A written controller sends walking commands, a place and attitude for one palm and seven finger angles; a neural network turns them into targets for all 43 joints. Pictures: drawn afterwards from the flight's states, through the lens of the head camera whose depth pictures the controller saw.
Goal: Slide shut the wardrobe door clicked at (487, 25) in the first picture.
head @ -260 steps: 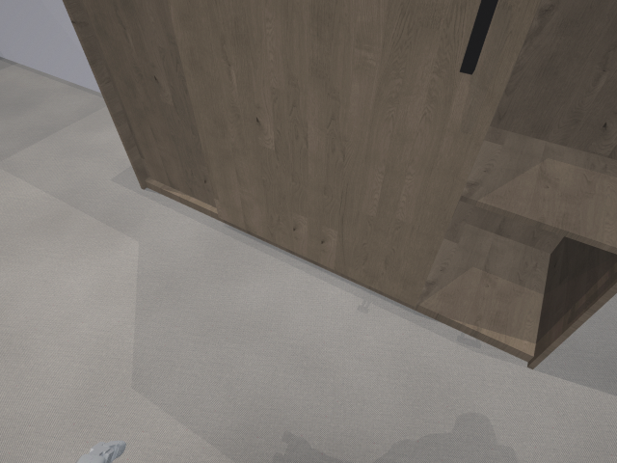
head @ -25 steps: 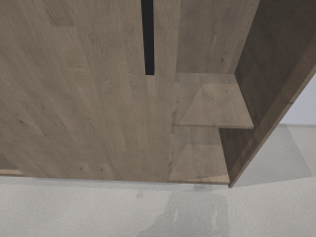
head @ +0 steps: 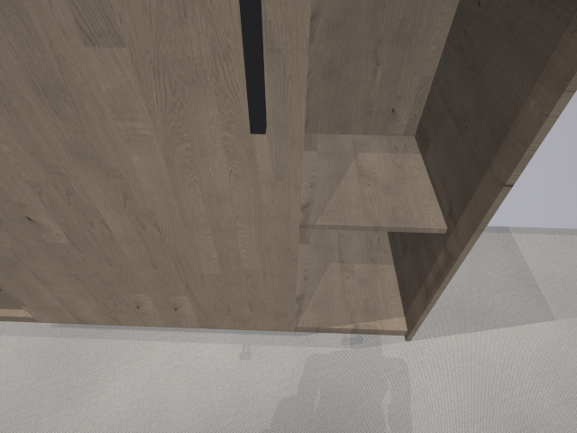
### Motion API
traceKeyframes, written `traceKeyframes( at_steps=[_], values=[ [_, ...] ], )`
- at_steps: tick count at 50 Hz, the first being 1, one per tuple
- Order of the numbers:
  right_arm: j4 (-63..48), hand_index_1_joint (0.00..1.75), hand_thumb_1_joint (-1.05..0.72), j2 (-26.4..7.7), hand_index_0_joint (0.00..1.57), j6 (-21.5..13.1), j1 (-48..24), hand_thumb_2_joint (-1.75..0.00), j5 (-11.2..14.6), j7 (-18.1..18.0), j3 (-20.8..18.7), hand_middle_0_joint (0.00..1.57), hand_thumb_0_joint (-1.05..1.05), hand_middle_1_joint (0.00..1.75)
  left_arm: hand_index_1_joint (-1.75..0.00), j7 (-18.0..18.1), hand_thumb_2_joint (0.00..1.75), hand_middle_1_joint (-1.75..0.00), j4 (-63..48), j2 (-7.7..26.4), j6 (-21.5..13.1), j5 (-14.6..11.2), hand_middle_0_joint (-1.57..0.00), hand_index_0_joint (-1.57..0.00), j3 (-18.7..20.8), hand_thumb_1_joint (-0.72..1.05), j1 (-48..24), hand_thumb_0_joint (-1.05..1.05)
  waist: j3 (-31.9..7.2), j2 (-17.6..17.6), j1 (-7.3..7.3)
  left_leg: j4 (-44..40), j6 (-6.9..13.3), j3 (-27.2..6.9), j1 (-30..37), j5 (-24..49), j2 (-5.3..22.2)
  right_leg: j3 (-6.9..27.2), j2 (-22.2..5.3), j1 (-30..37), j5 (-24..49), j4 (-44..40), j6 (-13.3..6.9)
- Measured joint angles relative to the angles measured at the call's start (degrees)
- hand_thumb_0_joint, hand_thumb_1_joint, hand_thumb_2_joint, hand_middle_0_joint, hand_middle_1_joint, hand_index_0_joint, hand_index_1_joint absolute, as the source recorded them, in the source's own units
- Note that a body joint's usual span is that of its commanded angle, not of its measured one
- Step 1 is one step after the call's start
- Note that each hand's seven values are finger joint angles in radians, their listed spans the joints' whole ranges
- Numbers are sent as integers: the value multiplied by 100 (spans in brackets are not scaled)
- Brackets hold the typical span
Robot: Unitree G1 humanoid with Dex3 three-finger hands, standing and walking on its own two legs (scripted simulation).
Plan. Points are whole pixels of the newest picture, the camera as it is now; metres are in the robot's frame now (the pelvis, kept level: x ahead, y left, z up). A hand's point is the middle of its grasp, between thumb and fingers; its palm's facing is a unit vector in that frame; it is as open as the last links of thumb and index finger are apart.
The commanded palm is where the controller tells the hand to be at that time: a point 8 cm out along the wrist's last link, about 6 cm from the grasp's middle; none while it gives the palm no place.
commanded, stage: come to a stop and stand still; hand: left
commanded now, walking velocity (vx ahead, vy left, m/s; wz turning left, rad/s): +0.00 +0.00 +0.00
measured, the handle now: (256, 57) +0.55 +0.07 +0.26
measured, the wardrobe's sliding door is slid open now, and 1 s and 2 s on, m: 0.41 0.41 0.41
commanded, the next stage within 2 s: look again from close up in 0.10 s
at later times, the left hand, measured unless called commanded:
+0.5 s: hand out of the picture +0.05 +0.19 -0.18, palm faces +0.03 -0.98 -0.21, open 7.4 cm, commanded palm none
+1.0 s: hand out of the picture -0.04 +0.23 -0.18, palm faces +0.00 -0.98 -0.18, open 7.4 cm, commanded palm none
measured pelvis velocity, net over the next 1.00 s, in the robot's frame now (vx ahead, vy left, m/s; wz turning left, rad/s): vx -0.01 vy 0.06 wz -0.01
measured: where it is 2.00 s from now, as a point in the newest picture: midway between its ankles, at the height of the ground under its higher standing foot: outside the picture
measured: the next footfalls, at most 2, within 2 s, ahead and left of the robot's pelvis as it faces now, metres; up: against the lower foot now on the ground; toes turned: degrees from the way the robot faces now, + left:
none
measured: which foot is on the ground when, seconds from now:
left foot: down 0.00-1.00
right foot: down 0.00-1.00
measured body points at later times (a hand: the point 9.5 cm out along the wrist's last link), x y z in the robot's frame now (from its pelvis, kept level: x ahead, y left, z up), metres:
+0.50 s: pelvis +0.02 +0.02 -0.01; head +0.01 +0.03 +0.44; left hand +0.04 +0.24 -0.17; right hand +0.08 -0.22 -0.15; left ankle +0.04 +0.10 -0.74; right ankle -0.04 -0.09 -0.74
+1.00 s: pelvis -0.01 +0.06 +0.00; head -0.01 +0.07 +0.45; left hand -0.04 +0.28 -0.17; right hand -0.01 -0.18 -0.15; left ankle +0.04 +0.10 -0.74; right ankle -0.04 -0.09 -0.74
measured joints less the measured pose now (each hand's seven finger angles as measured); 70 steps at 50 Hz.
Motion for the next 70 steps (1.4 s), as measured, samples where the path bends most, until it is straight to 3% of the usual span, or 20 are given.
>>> traceKeyframes(
  at_steps=[6, 12, 23, 32, 48, 70],
  values=[
    [-121, 30, -91, 19, 20, -10, -60, -90, -6, 24, 19, 20, 1, 30, -30, -9, 90, -30, -9, -1, -31, 14, -20, -20, -66, 91, 86, 0, 13, 34, 0, 63, -20, -31, -36, -63, 7, -27, 10, 5, -44, 1, -17],
    [-644, 30, -91, -195, 20, -93, -176, -90, -59, 77, -93, 20, 1, 30, -30, 35, 90, -30, -319, 115, -176, 65, -20, -20, -76, 90, 99, 0, -75, 230, -35, 841, 3, -164, -530, -484, 73, -156, 62, -259, -308, 382, -17],
    [-982, 30, -92, -394, 20, -110, -719, -90, -37, 26, -79, 20, 1, 30, -30, 110, 90, -30, -875, 384, -99, 57, -20, -20, -1, 90, -136, 0, -148, -44, 119, 1077, 99, -14, -300, -747, 19, -11, -27, -83, -526, 650, 99],
    [-1033, 30, -91, -380, 20, -80, -889, -90, -35, 93, -5, 20, 1, 30, -30, 44, 90, -30, -931, 458, -10, 73, -20, -20, -41, 91, -204, 0, -63, -60, 139, 861, 228, 61, -211, -570, -56, 52, -103, -19, -325, 452, 225],
    [-593, 30, -91, -358, 20, -35, -459, -90, -4, 119, -14, 20, 1, 30, -30, 12, 90, -30, -512, 426, 72, 98, -20, -20, -34, 90, 102, 0, 89, -123, 117, 175, 463, 195, -78, -78, -315, 162, -345, -72, 36, 130, 441],
    [-363, 30, -91, -268, 20, 17, -492, -90, 15, 117, -142, 20, 1, 30, -30, 48, 90, -30, -149, 176, 34, 144, -20, -20, 15, 91, 425, 0, -58, 80, 154, -246, 426, 289, -52, 295, -388, 259, -409, -293, 207, 183, 420]
  ],
)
